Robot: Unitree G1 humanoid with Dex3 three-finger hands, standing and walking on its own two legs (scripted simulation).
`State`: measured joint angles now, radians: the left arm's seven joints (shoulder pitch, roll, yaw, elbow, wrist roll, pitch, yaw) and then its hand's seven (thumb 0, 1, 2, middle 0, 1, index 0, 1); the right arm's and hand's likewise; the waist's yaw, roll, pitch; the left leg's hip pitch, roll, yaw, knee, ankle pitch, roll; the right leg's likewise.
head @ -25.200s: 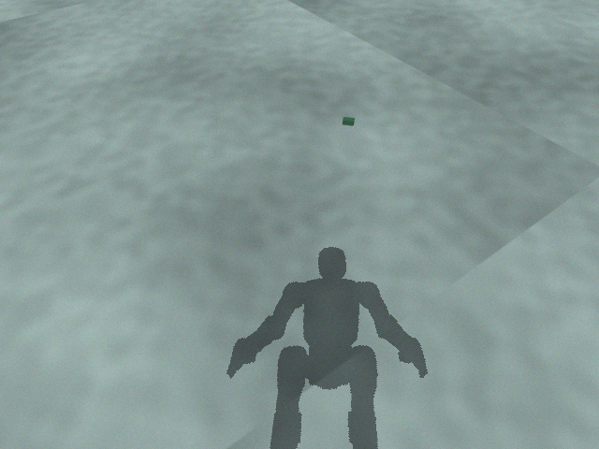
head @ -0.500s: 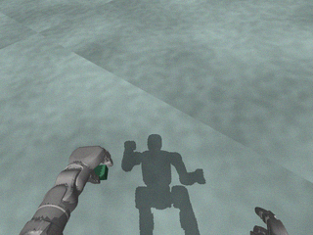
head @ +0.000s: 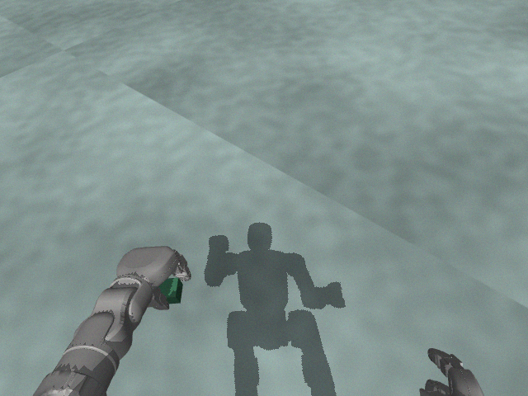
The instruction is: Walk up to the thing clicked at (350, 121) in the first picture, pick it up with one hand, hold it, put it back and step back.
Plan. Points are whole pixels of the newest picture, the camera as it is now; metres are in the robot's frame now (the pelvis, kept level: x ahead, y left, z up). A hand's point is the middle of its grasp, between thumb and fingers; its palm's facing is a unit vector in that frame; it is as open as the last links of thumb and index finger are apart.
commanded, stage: hold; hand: left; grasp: from above
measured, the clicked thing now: (162, 291) +0.31 +0.23 -0.07
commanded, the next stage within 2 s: crouch in 0.06 s
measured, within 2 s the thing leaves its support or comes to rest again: neither
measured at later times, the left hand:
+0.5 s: hand (164, 301) +0.30 +0.23 -0.09, palm faces -0.46 -0.01 -0.89, open 6.5 cm
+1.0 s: hand (199, 310) +0.37 +0.23 -0.32, palm faces -0.42 +0.04 -0.91, open 6.5 cm
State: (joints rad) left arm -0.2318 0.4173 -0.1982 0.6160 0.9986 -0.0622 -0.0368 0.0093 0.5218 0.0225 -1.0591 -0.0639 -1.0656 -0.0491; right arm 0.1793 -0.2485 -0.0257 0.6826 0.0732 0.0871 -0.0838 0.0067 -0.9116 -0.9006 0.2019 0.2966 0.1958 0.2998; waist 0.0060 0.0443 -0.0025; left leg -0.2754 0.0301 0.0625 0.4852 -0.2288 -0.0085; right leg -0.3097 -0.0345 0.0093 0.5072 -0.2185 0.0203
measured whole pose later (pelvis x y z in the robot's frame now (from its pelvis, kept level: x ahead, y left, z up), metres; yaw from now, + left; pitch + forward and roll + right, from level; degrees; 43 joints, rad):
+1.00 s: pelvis -0.05 +0.01 -0.20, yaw +0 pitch +31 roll -2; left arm -0.72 0.43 -0.08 1.22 1.18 -0.06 0.36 0.00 0.49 0.07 -1.08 -0.05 -1.08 -0.05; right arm 0.25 -0.24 -0.07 0.74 -0.04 0.01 -0.03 0.00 -0.90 -0.90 0.20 0.30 0.20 0.30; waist -0.15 0.04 -0.19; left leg -1.56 0.05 -0.01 1.62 -0.60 0.01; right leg -1.55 -0.04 0.00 1.57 -0.56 0.04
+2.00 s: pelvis -0.07 +0.01 -0.42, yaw -3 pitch +35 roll -6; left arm -1.03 0.67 0.04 1.47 1.27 -0.18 0.36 0.00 0.52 0.00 -1.08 -0.04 -1.09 -0.03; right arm 0.18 -0.26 0.03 0.75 -0.13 -0.05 0.11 0.00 -0.91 -0.90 0.20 0.30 0.20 0.30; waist -0.26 0.01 -0.06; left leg -2.26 0.03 -0.10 2.32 -0.68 0.00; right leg -2.21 -0.03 -0.04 2.24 -0.64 0.04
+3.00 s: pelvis -0.07 +0.01 -0.46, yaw -6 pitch +33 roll -10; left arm -1.07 0.82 0.09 1.60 1.33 -0.21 0.47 0.00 0.52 0.00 -1.10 -0.01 -1.10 -0.01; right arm 0.17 -0.28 0.14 0.72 -0.20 -0.11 0.16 0.00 -0.91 -0.90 0.20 0.30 0.20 0.30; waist -0.33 -0.04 0.04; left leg -2.38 0.02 -0.17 2.49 -0.71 0.00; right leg -2.30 -0.01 -0.08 2.37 -0.65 0.05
